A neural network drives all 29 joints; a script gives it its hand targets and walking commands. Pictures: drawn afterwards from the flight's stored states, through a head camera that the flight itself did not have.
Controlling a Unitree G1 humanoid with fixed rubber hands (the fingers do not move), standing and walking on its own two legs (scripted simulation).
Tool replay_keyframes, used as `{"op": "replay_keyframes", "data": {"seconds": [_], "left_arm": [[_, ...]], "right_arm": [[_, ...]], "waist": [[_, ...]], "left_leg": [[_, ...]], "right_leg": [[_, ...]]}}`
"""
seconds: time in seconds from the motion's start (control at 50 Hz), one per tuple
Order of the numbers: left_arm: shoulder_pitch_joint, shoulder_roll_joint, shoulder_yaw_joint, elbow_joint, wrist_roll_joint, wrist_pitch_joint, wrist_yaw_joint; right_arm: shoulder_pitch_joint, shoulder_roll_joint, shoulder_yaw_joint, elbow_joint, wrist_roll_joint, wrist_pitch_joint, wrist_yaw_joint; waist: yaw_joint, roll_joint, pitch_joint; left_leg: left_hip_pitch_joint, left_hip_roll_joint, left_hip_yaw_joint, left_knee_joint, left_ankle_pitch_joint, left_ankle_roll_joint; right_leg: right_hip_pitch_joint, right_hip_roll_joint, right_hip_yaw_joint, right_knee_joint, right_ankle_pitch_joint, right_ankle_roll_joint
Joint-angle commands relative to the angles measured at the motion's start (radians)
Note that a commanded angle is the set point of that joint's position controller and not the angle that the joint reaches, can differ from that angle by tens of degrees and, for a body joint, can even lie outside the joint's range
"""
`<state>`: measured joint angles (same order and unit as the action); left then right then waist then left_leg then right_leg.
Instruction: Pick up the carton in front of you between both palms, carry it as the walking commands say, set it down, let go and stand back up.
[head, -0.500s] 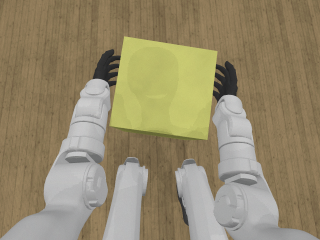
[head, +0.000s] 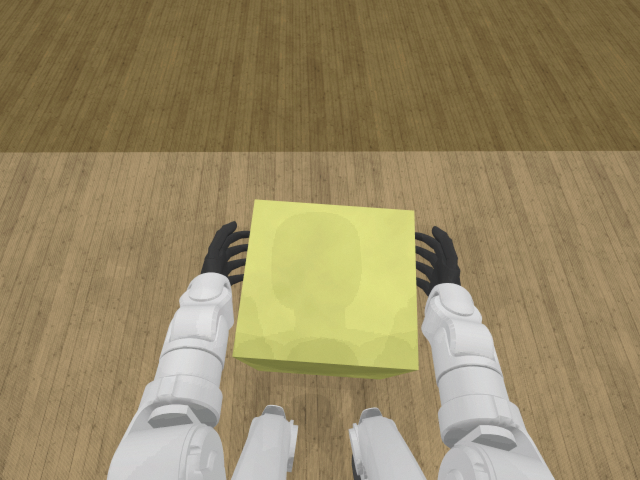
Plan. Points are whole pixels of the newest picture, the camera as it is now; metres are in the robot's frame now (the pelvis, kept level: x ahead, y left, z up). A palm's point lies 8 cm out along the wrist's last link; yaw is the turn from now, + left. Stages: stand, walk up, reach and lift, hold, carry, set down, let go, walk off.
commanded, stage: reach and lift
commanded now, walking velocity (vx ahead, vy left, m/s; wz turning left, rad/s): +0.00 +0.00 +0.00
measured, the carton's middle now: (325, 301) +0.38 +0.00 -0.12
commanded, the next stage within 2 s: hold in 1.62 s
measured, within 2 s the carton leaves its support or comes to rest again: neither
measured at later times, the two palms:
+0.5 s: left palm (187, 260) +0.34 +0.15 +0.10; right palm (502, 252) +0.35 -0.15 +0.11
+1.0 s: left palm (168, 256) +0.33 +0.15 +0.15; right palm (531, 243) +0.33 -0.15 +0.16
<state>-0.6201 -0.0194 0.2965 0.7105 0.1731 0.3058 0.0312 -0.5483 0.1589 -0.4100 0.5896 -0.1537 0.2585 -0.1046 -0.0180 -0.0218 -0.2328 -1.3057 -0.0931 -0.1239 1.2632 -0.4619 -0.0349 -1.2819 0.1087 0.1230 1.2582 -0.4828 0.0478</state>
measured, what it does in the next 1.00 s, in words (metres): rises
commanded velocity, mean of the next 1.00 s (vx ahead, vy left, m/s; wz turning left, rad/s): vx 0.00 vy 0.00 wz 0.00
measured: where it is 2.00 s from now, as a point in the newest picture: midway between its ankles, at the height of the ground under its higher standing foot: outside the picture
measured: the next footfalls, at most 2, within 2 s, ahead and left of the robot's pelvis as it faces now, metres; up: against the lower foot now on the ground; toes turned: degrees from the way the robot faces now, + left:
none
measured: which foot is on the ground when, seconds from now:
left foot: down 0.00-1.00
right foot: down 0.00-1.00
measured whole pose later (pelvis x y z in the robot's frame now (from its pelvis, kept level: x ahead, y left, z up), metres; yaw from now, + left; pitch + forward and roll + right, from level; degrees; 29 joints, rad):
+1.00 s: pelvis +0.03 -0.01 +0.13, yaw +0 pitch -3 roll +0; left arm -0.33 -0.16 0.29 0.41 0.31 0.63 0.02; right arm -0.36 0.18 -0.33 0.43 -0.32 0.59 -0.01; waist 0.00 -0.01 -0.02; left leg -0.20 -0.05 -0.14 0.47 -0.21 -0.02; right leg -0.19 0.05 0.15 0.48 -0.23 0.01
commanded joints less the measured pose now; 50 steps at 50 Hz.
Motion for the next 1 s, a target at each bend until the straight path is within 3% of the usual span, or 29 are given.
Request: {"op": "replay_keyframes", "data": {"seconds": [0.0,0.26,0.5,0.58,0.72,0.84,0.98], "left_arm": [[-0.508,-1.083,-0.514,-0.06,-0.127,-0.048,-0.221],[-0.298,-1.091,-0.585,-0.158,-0.125,-0.023,-0.226],[-0.151,-1.094,-0.672,-0.341,-0.172,0.144,-0.242],[-0.129,-1.077,-0.66,-0.385,-0.17,0.217,-0.245],[-0.217,-1.068,-0.551,-0.332,-0.125,0.268,-0.274],[-0.331,-1.105,-0.568,-0.348,-0.14,0.262,-0.287],[-0.336,-1.114,-0.56,-0.331,-0.132,0.272,-0.286]], "right_arm": [[-0.508,1.02,0.606,0.082,0.097,0.019,0.247],[-0.266,1.017,0.677,0.036,0.081,0.052,0.278],[-0.093,1.019,0.742,-0.091,0.117,0.215,0.32],[-0.076,0.999,0.729,-0.128,0.114,0.283,0.332],[-0.166,0.988,0.621,-0.073,0.069,0.33,0.358],[-0.273,1.025,0.633,-0.085,0.08,0.322,0.368],[-0.29,1.014,0.625,-0.076,0.071,0.33,0.371]], "waist": [[0.008,0.049,-0.598],[0.006,0.04,-0.422],[0.016,0.026,-0.207],[0.017,0.016,-0.09],[0.019,0.009,0.057],[0.015,0.014,-0.032],[0.015,0.021,-0.044]], "left_leg": [[0.54,-0.051,0.085,-0.228,0.262,0.021],[0.859,-0.027,0.041,-0.517,0.423,0.024],[1.144,0.0,0.034,-0.781,0.541,0.019],[1.188,0.001,0.037,-0.849,0.492,0.019],[1.165,0.004,0.059,-0.881,0.27,0.029],[1.186,0.006,0.062,-0.862,0.277,0.027],[1.21,0.006,0.065,-0.878,0.28,0.024]], "right_leg": [[0.36,0.053,-0.097,-0.227,0.23,-0.015],[0.746,0.013,-0.044,-0.52,0.418,-0.029],[1.078,-0.015,-0.028,-0.775,0.56,-0.022],[1.121,-0.017,-0.028,-0.844,0.522,-0.025],[1.083,-0.029,-0.039,-0.887,0.298,-0.039],[1.11,-0.03,-0.044,-0.868,0.303,-0.039],[1.12,-0.027,-0.052,-0.877,0.304,-0.038]]}}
